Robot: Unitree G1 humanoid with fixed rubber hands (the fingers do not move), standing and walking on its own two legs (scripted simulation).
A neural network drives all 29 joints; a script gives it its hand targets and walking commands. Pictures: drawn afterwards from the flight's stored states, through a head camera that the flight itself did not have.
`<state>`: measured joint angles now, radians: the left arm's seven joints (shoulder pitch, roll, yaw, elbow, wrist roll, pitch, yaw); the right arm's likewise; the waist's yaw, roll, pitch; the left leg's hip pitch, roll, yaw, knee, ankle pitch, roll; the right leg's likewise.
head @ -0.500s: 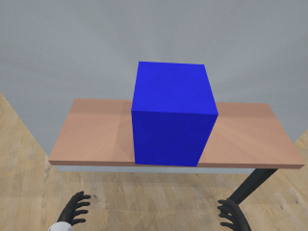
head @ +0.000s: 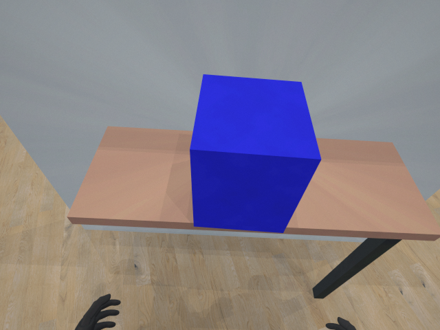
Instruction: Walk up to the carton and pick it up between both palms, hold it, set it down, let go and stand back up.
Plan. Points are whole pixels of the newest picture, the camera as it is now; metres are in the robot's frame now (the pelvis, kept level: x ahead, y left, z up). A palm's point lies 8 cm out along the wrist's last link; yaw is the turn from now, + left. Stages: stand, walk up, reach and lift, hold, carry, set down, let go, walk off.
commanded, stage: stand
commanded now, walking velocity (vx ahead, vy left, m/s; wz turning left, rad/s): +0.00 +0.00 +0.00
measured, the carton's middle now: (245, 157) +0.45 -0.03 +0.05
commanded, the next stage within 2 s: none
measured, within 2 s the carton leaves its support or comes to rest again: neither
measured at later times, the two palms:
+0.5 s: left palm out of the picture +0.06 +0.26 -0.12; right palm out of the picture +0.06 -0.21 -0.12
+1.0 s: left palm out of the picture +0.00 +0.25 -0.14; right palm out of the picture +0.02 -0.20 -0.14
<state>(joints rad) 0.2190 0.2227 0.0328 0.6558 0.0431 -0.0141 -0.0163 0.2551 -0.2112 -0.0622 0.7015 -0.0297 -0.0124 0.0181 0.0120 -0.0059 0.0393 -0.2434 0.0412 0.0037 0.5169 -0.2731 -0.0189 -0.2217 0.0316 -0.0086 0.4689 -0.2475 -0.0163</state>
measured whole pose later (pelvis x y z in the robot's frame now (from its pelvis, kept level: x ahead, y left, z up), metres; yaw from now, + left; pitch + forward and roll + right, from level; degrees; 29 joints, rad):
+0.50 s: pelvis +0.00 +0.02 +0.00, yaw +1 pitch +1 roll -1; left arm 0.30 0.20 0.02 0.83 0.03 -0.02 0.01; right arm 0.34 -0.18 -0.04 0.80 -0.04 -0.02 -0.01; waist 0.00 0.00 -0.02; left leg -0.26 0.00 0.00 0.52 -0.28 0.02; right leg -0.23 -0.01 -0.01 0.48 -0.26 0.02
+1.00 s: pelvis +0.01 +0.03 +0.00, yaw +1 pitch -1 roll +0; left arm 0.34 0.16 0.01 1.04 0.02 -0.01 0.03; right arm 0.35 -0.16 -0.03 0.97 -0.02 -0.02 -0.02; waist 0.00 0.01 0.00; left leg -0.20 -0.02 0.00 0.46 -0.25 0.02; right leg -0.18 -0.03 -0.01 0.44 -0.25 0.03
